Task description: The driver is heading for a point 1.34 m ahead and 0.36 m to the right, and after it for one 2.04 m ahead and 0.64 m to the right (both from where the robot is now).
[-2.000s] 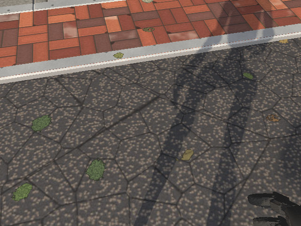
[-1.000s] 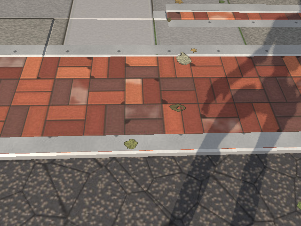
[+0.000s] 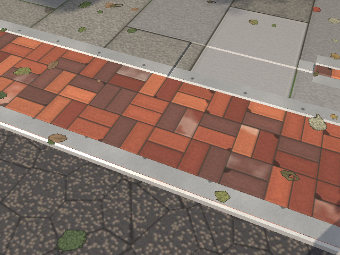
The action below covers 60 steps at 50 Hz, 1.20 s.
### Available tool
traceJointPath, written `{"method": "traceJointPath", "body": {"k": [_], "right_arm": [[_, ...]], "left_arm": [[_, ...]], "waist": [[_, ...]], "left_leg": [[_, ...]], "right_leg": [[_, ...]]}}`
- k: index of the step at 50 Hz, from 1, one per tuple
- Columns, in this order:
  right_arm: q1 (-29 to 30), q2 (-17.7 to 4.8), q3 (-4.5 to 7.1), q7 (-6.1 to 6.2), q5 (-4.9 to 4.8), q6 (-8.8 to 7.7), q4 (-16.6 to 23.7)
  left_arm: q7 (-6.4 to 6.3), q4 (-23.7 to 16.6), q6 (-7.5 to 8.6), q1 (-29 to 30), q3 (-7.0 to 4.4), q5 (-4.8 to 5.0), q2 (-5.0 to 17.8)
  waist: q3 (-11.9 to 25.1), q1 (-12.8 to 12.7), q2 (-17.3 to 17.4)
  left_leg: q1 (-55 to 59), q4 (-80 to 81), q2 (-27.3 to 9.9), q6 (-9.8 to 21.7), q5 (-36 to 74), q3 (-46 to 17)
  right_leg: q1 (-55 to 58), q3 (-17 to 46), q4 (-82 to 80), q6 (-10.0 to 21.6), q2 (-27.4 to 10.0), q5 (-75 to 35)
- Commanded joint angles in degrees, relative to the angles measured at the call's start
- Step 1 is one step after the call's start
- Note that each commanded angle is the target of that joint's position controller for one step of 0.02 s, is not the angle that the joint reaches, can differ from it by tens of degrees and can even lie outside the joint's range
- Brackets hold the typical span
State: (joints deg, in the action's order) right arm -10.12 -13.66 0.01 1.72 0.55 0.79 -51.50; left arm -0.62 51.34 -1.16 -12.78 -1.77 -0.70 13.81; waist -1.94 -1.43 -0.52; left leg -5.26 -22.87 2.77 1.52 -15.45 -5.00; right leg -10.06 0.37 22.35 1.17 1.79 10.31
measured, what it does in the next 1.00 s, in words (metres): stands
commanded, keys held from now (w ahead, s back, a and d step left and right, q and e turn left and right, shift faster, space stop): shift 1.00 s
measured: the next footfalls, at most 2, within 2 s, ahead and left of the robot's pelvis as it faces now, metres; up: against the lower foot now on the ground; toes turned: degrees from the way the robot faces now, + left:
right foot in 1.54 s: +0.13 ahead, -0.14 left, +0.00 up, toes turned -3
left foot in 1.98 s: +0.58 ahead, +0.03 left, +0.00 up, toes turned +4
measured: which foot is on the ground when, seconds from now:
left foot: down 0.00-1.00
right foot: down 0.00-1.00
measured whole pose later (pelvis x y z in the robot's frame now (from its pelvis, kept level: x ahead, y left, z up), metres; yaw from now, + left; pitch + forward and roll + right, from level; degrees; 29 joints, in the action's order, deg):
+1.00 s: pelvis +0.01 +0.00 +0.00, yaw +0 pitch -1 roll +0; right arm -16.3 -9.3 -0.9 2.9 0.6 -0.1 -66.4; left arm -2.3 66.6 -0.6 -14.3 -0.1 -0.6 9.5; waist -1.7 -0.4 0.1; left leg -5.1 -22.1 2.9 1.6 -15.6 -4.6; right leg -10.6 0.9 23.0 1.0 1.5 11.2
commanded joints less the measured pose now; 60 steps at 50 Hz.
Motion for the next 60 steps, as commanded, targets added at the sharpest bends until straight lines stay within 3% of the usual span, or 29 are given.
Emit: {"method": "traceJointPath", "body": {"k": [1, 12, 24, 60], "right_arm": [[-0.6, -6.9, 1.27, 0.34, 0.00, -0.66, 0.0], [-2.3, -6.0, 0.69, 0.62, -0.05, -1.02, -6.6], [-5.7, -3.9, -0.04, 0.89, -0.03, -1.00, -11.2], [-11.3, 0.7, -0.21, 1.43, 0.05, -1.15, -14.9]], "left_arm": [[-0.28, -0.1, 0.46, -0.1, -1.30, -0.01, 5.8], [-0.72, 7.2, 0.48, -0.2, -0.64, 0.03, 5.1], [-1.21, 11.7, 0.55, -1.6, 0.35, 0.08, 3.5], [-2.02, 14.9, 0.87, -5.7, 1.02, 0.13, -0.3]], "waist": [[-0.6, 0.5, 2.5], [-0.5, 0.5, 0.7], [-0.9, 0.7, 0.8], [-2.1, 1.0, 0.8]], "left_leg": [[-5.7, 5.7, -6.9, 1.9, 7.9, -6.3], [-6.2, 6.8, -6.4, 2.1, 6.3, -5.8], [-5.9, 6.0, -6.0, 2.0, 7.9, -4.9], [-5.3, 4.4, -6.0, 1.6, 10.2, -3.7]], "right_leg": [[3.2, 5.7, -2.8, 0.6, -5.2, -5.5], [3.8, 6.0, -3.5, 0.7, -5.8, -4.4], [2.9, 6.0, -3.1, 1.0, -6.1, -4.6], [2.1, 5.7, -1.9, 1.5, -6.0, -6.7]]}}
